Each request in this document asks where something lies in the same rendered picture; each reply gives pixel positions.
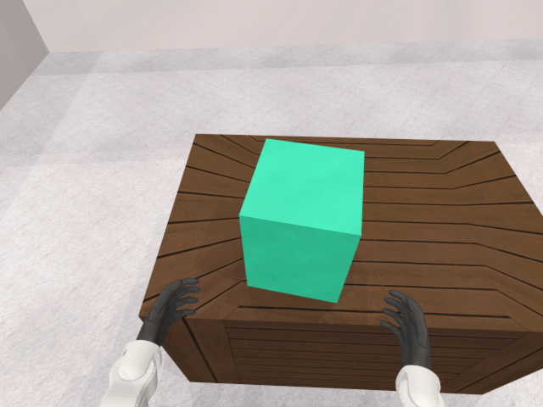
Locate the carton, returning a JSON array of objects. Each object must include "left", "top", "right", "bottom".
[{"left": 239, "top": 139, "right": 364, "bottom": 303}]

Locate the robot right forearm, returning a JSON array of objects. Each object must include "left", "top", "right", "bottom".
[{"left": 391, "top": 365, "right": 446, "bottom": 407}]

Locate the robot left forearm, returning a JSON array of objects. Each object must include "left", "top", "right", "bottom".
[{"left": 97, "top": 340, "right": 162, "bottom": 407}]

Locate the pedestal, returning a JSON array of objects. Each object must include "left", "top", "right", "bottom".
[{"left": 138, "top": 134, "right": 543, "bottom": 395}]

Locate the right robot hand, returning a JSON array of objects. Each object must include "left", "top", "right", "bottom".
[{"left": 379, "top": 290, "right": 431, "bottom": 370}]

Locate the left robot hand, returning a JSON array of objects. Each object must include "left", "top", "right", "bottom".
[{"left": 137, "top": 278, "right": 200, "bottom": 347}]

